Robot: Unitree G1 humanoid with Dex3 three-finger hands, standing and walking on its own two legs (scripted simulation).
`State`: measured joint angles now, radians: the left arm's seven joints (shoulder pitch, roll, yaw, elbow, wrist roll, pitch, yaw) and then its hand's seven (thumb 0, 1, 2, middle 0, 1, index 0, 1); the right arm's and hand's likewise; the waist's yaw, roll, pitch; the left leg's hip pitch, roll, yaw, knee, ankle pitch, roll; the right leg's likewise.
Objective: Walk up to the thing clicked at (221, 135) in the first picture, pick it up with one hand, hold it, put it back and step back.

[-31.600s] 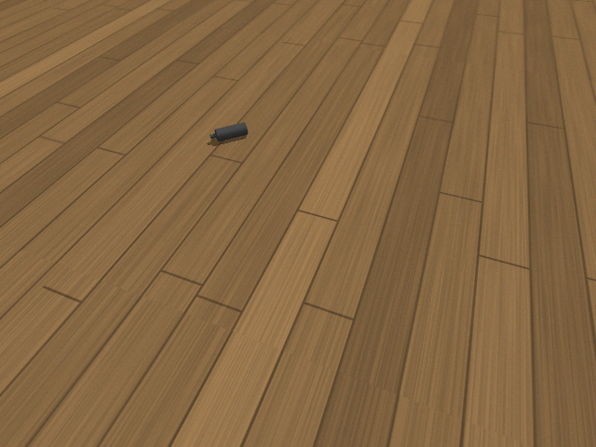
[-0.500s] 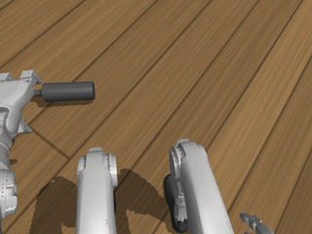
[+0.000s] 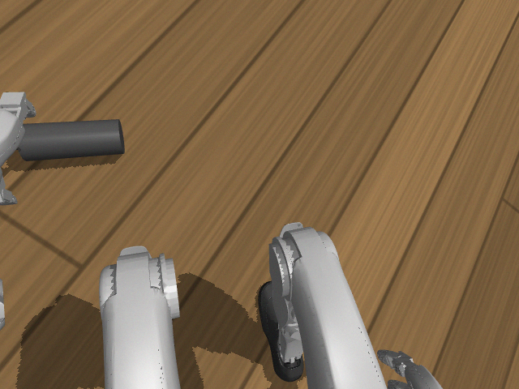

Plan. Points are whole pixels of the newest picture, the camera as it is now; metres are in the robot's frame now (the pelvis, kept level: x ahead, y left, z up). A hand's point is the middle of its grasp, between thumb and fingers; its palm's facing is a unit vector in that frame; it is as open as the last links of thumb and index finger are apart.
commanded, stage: rise first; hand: left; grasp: from above
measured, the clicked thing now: (64, 140) +0.54 +0.30 -0.32
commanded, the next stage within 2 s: approach in 1.82 s
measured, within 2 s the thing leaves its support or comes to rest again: neither
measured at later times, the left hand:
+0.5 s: hand (16, 150) +0.48 +0.32 -0.19, palm faces -0.47 -0.04 -0.88, open 14.1 cm
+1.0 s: hand (21, 147) +0.49 +0.32 -0.20, palm faces -0.46 -0.04 -0.89, open 14.1 cm
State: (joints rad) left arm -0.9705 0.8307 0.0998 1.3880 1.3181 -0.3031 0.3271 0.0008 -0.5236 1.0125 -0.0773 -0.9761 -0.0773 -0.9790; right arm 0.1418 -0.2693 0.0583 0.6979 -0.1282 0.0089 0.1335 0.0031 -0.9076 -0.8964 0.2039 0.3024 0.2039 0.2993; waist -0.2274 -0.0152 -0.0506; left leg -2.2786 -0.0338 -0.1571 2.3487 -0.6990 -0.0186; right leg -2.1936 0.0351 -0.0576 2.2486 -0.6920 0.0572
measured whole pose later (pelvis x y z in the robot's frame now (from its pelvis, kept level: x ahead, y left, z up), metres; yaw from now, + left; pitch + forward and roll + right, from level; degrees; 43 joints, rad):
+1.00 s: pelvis +0.00 +0.00 -0.02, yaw -2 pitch +34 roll -11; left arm -1.07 0.94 0.09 1.48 1.32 -0.29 0.33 0.00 -0.53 1.00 -0.08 -1.02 -0.08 -1.02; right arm 0.15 -0.29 0.15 0.67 -0.14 0.02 0.14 0.00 -0.91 -0.90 0.20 0.30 0.20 0.30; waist -0.30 -0.03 0.02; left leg -2.34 -0.03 -0.19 2.43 -0.70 -0.02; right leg -2.25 0.05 -0.08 2.30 -0.67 0.06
